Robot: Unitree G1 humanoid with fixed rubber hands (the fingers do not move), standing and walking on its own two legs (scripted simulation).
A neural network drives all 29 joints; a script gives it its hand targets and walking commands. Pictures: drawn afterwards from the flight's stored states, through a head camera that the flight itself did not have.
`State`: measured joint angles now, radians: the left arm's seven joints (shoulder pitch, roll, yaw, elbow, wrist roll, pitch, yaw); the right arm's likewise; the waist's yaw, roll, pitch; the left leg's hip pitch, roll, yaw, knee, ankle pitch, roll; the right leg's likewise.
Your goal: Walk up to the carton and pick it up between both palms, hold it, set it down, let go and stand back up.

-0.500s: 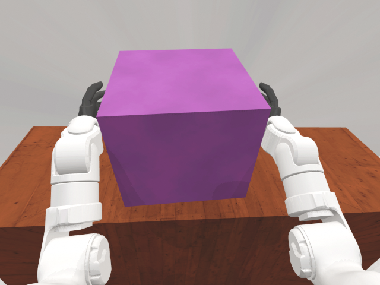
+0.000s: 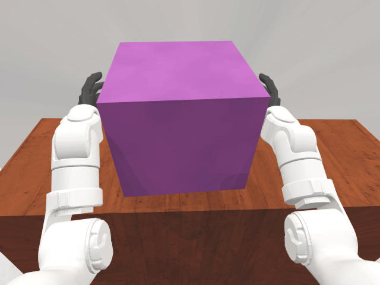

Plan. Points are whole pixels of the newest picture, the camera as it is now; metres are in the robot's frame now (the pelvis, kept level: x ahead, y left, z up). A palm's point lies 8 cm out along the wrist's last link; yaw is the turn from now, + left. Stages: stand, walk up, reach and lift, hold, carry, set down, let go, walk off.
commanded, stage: hold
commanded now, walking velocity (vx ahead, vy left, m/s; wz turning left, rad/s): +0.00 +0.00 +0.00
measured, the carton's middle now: (181, 114) +0.42 +0.01 +0.20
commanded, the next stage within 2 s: none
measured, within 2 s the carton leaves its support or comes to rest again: neither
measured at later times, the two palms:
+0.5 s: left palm (96, 114) +0.36 +0.17 +0.23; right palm (277, 112) +0.36 -0.18 +0.24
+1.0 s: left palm (88, 113) +0.37 +0.19 +0.23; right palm (265, 113) +0.38 -0.16 +0.23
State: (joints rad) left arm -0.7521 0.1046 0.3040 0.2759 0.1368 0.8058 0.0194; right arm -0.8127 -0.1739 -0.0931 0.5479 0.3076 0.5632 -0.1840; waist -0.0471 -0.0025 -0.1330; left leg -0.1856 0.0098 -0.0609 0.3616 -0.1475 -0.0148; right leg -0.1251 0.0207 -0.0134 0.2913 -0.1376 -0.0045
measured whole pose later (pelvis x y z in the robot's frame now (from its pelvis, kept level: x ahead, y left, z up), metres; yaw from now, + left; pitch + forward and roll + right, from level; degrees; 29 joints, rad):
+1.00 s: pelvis +0.00 +0.00 +0.00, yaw +0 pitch -1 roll -1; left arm -0.71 0.11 0.29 0.24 0.12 0.79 0.02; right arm -0.77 -0.17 -0.07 0.51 0.33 0.55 -0.20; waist -0.04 -0.01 -0.14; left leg -0.19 0.01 -0.07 0.37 -0.16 -0.02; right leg -0.12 0.03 -0.01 0.28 -0.14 -0.01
